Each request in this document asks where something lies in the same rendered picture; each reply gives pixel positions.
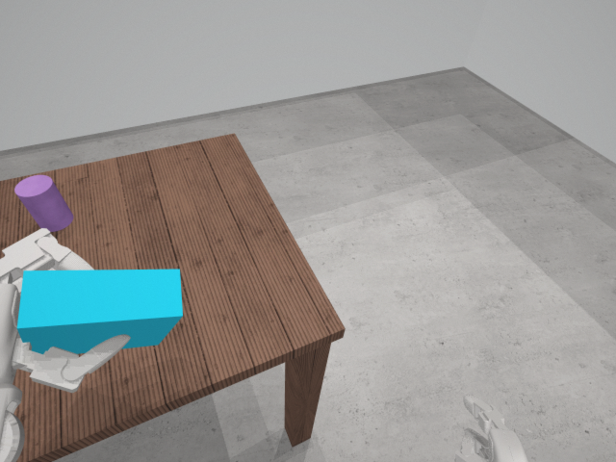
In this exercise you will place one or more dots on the robot left hand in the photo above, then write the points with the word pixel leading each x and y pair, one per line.
pixel 57 368

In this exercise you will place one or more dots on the sponge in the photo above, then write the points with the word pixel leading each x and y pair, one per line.
pixel 76 310

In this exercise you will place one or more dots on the robot right hand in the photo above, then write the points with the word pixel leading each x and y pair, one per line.
pixel 503 445

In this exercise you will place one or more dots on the table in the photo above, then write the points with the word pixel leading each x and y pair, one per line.
pixel 250 299

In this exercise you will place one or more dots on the robot left forearm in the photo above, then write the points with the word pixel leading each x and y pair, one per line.
pixel 12 434

